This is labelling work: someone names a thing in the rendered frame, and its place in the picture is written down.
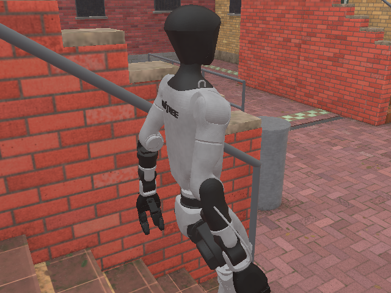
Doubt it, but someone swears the robot torso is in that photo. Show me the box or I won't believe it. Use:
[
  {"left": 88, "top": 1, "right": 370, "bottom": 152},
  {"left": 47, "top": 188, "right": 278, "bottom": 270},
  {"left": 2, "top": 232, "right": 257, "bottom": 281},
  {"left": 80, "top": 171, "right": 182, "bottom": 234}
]
[{"left": 162, "top": 80, "right": 225, "bottom": 244}]

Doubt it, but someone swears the robot left hand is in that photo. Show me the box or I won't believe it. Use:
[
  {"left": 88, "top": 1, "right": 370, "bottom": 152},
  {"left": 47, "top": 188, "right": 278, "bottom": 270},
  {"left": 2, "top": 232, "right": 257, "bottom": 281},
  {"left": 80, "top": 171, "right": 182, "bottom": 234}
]
[{"left": 136, "top": 193, "right": 164, "bottom": 235}]

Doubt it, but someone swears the robot left upper arm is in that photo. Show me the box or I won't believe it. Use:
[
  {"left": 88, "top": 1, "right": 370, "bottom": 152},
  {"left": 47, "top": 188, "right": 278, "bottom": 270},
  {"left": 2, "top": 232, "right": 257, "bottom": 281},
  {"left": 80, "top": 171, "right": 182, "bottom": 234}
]
[{"left": 139, "top": 74, "right": 174, "bottom": 152}]

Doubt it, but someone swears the humanoid robot head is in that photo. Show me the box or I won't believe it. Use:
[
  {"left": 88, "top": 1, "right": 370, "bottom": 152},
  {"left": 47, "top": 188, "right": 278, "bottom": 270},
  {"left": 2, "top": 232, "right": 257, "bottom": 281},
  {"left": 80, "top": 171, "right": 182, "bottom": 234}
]
[{"left": 164, "top": 4, "right": 221, "bottom": 91}]

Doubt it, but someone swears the right robot forearm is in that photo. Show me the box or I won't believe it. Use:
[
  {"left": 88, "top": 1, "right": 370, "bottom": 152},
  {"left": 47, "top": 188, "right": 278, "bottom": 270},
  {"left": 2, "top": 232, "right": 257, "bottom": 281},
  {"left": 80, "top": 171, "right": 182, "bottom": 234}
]
[{"left": 199, "top": 178, "right": 250, "bottom": 272}]

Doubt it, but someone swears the robot right hand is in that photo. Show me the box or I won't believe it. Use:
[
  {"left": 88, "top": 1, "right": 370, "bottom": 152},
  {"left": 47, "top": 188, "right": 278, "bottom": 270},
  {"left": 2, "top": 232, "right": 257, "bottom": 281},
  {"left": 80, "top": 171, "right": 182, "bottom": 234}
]
[{"left": 233, "top": 262, "right": 271, "bottom": 293}]

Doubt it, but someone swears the left robot forearm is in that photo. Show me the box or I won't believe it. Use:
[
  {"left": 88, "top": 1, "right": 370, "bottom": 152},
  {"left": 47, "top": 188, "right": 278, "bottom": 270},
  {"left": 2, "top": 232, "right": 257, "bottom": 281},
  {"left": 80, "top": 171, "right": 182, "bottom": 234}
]
[{"left": 137, "top": 140, "right": 158, "bottom": 197}]

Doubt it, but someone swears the robot right upper arm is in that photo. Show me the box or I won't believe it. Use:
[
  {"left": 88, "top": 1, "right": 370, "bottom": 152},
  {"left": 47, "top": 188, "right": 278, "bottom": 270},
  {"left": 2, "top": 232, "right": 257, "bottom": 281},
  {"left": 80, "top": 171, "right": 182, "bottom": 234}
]
[{"left": 190, "top": 90, "right": 231, "bottom": 200}]

